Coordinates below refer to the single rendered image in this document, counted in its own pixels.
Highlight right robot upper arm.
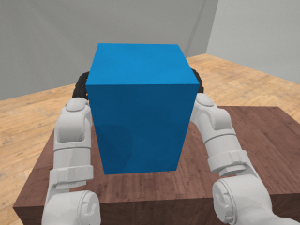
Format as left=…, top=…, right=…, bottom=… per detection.
left=212, top=174, right=300, bottom=225

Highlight robot left hand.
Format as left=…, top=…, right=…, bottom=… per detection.
left=72, top=71, right=90, bottom=106

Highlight robot right hand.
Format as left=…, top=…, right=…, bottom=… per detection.
left=192, top=68, right=204, bottom=93

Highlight robot left forearm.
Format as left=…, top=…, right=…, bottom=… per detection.
left=41, top=97, right=94, bottom=225

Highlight carton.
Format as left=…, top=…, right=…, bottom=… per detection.
left=85, top=43, right=200, bottom=175

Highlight pedestal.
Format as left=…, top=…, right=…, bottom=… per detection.
left=12, top=106, right=300, bottom=225

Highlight robot right forearm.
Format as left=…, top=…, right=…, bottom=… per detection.
left=190, top=93, right=273, bottom=211

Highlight left robot upper arm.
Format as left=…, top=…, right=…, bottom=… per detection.
left=42, top=190, right=101, bottom=225

